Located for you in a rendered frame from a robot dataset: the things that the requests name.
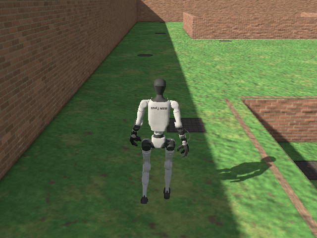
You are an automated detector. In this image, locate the robot left hand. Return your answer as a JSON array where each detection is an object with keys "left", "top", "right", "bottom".
[{"left": 130, "top": 136, "right": 141, "bottom": 146}]

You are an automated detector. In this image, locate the robot right hand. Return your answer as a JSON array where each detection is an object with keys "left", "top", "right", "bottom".
[{"left": 177, "top": 144, "right": 189, "bottom": 158}]

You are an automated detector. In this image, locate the right robot shin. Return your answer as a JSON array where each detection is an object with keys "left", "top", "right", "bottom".
[{"left": 164, "top": 162, "right": 172, "bottom": 193}]

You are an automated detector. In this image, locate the robot left upper arm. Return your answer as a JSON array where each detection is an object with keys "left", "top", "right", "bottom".
[{"left": 135, "top": 99, "right": 149, "bottom": 126}]

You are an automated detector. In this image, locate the left robot forearm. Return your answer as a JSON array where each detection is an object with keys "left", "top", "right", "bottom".
[{"left": 131, "top": 119, "right": 140, "bottom": 138}]

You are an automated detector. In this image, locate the robot right upper arm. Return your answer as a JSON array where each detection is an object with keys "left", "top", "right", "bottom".
[{"left": 170, "top": 100, "right": 182, "bottom": 128}]

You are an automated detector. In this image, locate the humanoid robot head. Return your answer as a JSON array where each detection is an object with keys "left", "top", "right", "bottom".
[{"left": 151, "top": 78, "right": 168, "bottom": 102}]

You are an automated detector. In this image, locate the right robot forearm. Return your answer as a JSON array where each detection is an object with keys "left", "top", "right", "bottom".
[{"left": 178, "top": 121, "right": 188, "bottom": 145}]

